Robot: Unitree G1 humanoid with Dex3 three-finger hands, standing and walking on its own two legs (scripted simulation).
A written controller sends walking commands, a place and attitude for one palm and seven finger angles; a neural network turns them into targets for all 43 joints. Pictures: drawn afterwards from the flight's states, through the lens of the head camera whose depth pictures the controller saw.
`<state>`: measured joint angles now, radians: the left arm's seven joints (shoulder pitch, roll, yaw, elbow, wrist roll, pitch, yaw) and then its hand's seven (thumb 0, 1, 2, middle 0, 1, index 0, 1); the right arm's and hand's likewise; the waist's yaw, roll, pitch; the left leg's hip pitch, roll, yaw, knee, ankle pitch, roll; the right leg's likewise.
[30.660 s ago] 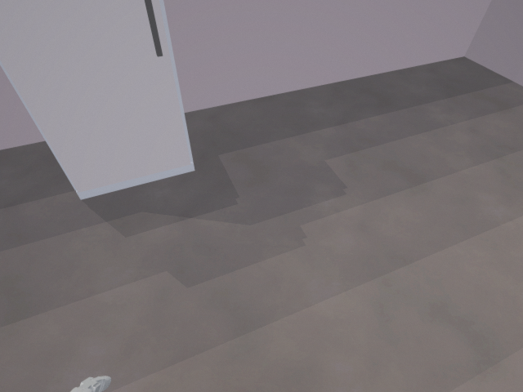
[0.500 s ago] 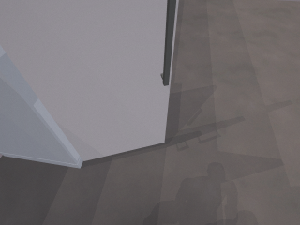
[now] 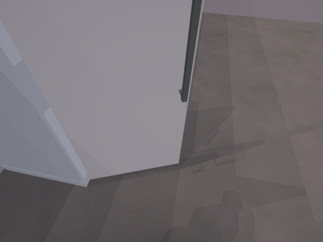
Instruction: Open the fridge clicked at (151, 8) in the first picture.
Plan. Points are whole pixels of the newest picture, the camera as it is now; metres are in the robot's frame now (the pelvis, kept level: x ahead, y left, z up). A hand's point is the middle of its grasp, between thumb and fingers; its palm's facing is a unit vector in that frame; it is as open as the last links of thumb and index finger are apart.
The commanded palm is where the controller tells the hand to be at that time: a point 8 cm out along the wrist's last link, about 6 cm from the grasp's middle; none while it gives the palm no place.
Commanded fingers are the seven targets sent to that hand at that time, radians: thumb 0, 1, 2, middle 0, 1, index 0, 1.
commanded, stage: let the arm hang, fingers relaxed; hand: right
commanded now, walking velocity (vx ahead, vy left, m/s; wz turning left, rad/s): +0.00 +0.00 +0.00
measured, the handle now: (187, 54) +0.68 -0.04 +0.13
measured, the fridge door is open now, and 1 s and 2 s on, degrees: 66 66 66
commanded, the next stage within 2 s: look to check the result in 0.08 s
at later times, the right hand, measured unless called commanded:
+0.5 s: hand out of the picture +0.01 -0.16 -0.18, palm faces +0.02 +0.99 -0.17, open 7.4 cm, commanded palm none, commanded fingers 0.00 -0.90 -0.90 0.20 0.30 0.20 0.30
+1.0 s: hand out of the picture +0.03 -0.16 -0.18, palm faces +0.01 +0.98 -0.19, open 7.4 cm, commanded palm none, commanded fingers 0.00 -0.90 -0.90 0.20 0.30 0.20 0.30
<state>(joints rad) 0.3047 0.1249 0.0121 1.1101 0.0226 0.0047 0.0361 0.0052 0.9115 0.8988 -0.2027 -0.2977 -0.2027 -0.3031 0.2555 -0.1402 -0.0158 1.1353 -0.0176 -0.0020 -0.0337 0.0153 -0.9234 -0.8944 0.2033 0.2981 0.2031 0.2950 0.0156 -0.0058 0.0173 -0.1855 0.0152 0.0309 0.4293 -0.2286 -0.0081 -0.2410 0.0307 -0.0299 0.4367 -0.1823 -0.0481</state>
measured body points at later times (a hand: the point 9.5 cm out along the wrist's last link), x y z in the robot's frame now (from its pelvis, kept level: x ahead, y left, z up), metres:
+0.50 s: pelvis +0.01 +0.01 +0.00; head +0.03 +0.00 +0.45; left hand +0.01 +0.23 -0.16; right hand +0.01 -0.21 -0.16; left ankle +0.00 +0.13 -0.74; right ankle +0.03 -0.09 -0.74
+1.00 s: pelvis +0.02 +0.01 +0.00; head +0.04 +0.01 +0.45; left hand +0.02 +0.23 -0.16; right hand +0.03 -0.21 -0.16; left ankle +0.00 +0.13 -0.74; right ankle +0.03 -0.09 -0.74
